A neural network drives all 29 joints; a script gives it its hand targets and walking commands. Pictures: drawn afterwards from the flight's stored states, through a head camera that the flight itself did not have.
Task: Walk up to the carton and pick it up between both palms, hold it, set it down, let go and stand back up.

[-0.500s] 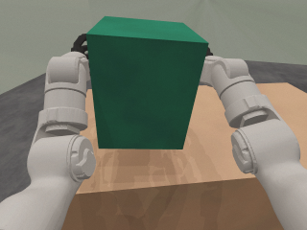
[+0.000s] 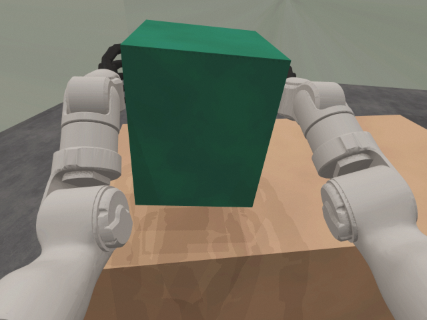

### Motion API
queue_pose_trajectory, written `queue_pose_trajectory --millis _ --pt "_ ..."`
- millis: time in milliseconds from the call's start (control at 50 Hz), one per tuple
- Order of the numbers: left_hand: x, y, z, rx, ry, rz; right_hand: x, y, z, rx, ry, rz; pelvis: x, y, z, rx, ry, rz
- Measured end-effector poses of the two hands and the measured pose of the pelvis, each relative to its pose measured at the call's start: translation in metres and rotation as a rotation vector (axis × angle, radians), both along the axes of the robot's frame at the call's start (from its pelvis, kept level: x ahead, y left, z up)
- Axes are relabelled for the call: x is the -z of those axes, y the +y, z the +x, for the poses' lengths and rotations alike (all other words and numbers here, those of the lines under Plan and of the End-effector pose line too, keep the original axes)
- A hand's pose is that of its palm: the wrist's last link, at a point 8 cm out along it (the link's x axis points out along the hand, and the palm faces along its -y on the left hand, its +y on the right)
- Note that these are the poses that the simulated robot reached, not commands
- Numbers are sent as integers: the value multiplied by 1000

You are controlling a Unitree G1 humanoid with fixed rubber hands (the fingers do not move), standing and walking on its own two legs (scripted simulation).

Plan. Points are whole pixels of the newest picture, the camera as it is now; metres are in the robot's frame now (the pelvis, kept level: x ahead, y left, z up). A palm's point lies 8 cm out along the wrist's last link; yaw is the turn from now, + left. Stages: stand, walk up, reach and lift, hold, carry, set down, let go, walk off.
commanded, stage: hold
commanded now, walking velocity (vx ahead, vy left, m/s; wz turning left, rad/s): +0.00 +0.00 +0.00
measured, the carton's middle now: (198, 112) +0.38 +0.01 +0.30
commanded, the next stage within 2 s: none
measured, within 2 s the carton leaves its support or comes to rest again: neither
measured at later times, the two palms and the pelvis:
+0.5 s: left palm (110, 85) +0.38 +0.16 +0.34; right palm (283, 92) +0.38 -0.14 +0.33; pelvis +0.00 +0.00 +0.00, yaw +0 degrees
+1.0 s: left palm (108, 84) +0.37 +0.16 +0.35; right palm (285, 93) +0.37 -0.14 +0.33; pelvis +0.00 +0.00 +0.00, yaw +0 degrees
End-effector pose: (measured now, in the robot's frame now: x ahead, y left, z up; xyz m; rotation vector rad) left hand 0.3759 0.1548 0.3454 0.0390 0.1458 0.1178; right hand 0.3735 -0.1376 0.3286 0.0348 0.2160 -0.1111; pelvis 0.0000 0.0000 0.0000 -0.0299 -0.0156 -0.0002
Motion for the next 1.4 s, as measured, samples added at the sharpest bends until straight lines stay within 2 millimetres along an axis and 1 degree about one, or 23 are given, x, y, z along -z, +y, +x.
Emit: queue_pose_trajectory --millis 380,600,740,980,1100,1400 --pt "1 3 3 5 3 -9 -1 3 2 5 5 -4 0 2 3 2 -1 0" --pt "1 -1 2 8 -14 5 -2 -1 0 7 -11 -6 0 3 4 4 -4 -1" --pt "2 -4 0 8 2 -1 0 -4 -2 10 5 5 0 2 1 8 -5 0" --pt "-4 0 -5 -2 -3 -12 -2 0 -5 0 1 1 0 0 -2 2 -9 0" --pt "-8 1 -5 2 -14 -5 -8 1 -6 3 -10 3 0 0 -2 -1 -3 -1" --pt "-2 -3 0 10 -8 4 -2 -3 -3 10 -1 2 0 2 -1 5 0 0"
